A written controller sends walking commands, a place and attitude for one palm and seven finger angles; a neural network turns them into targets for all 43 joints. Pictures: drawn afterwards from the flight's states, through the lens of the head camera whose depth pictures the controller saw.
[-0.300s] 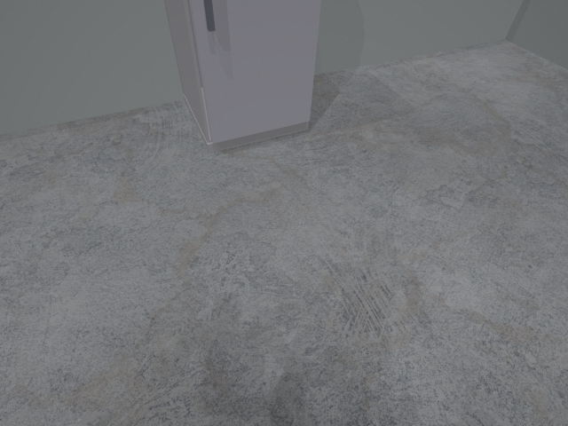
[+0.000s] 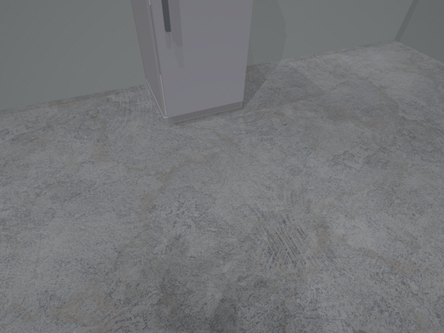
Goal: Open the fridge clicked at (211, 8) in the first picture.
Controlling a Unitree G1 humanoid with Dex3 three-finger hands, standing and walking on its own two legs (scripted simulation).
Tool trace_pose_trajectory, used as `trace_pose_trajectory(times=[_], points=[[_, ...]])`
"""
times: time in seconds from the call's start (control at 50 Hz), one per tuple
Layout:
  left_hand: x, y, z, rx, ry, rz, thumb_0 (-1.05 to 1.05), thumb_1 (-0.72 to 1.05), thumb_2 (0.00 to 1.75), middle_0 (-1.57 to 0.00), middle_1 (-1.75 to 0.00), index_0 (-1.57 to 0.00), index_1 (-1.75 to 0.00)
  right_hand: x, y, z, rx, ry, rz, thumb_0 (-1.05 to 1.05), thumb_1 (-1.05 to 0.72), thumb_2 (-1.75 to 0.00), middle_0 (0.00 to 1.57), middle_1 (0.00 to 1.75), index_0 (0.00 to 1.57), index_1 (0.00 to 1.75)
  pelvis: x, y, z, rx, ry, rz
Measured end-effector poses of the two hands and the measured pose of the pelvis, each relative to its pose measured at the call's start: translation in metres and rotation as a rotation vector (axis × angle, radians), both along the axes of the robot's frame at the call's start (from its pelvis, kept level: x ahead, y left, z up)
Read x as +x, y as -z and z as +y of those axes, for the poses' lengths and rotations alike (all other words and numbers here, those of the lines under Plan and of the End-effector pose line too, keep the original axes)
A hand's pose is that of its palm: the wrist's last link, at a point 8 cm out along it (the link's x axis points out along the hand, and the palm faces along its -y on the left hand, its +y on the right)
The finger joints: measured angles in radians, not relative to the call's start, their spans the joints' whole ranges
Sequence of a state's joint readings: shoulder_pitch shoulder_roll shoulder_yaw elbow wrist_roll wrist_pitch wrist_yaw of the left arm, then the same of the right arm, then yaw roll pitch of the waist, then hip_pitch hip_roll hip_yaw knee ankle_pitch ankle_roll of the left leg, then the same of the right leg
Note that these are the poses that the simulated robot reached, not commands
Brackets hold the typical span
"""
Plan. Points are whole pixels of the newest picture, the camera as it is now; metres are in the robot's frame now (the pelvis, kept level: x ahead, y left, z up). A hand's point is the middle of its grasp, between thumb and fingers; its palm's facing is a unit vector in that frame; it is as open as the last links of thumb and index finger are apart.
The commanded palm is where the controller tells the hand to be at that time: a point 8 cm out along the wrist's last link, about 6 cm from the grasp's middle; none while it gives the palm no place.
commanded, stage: stand and wait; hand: left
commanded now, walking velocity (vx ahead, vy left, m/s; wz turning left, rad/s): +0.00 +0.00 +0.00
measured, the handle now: out of the picture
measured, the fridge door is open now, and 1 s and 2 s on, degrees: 0 0 0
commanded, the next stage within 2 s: look at it before walking up in 0.60 s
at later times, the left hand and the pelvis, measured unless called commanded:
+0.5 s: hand out of the picture +0.06 +0.24 -0.15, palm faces -0.04 -0.94 -0.34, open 7.4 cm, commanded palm none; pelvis -0.02 -0.01 +0.00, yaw +0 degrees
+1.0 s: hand out of the picture +0.06 +0.24 -0.15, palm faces -0.04 -0.94 -0.34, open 7.4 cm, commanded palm none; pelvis -0.02 -0.01 +0.01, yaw +0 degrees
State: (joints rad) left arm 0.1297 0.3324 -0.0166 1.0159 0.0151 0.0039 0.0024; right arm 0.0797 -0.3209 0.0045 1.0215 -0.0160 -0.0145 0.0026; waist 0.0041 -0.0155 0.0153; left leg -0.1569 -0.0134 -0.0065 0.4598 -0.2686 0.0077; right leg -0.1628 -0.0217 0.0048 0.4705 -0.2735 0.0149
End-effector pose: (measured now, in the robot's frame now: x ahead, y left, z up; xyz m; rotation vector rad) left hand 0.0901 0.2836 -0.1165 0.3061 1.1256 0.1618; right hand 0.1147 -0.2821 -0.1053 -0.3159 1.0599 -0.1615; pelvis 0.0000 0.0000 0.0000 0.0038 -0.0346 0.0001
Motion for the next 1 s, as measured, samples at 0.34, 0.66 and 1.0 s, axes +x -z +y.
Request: trace_pose_trajectory(times=[0.34, 0.66, 1.0], points=[[-0.037, 0.002, 0.004, 0.02, -0.022, 0.089, 0.0, 0.9, 0.9, -0.21, -0.3, -0.21, -0.3, -0.059, 0.007, -0.021, -0.022, 0.059, 0.137, 0.01, -0.9, -0.9, 0.2, 0.3, 0.2, 0.3, -0.012, -0.003, -0.006, -0.002, 0.002, -0.01], [-0.037, -0.001, 0.0, 0.018, -0.008, 0.079, 0.0, 0.9, 0.9, -0.21, -0.3, -0.21, -0.3, -0.072, 0.009, -0.019, -0.005, 0.064, 0.151, 0.01, -0.9, -0.9, 0.2, 0.3, 0.2, 0.3, -0.02, -0.004, -0.008, 0.0, 0.005, -0.006], [-0.036, -0.001, -0.003, 0.018, -0.013, 0.088, 0.0, 0.9, 0.9, -0.21, -0.3, -0.21, -0.3, -0.06, 0.008, -0.021, -0.005, 0.057, 0.139, 0.01, -0.9, -0.9, 0.2, 0.3, 0.2, 0.3, -0.015, -0.005, -0.01, 0.0, 0.006, -0.003]])
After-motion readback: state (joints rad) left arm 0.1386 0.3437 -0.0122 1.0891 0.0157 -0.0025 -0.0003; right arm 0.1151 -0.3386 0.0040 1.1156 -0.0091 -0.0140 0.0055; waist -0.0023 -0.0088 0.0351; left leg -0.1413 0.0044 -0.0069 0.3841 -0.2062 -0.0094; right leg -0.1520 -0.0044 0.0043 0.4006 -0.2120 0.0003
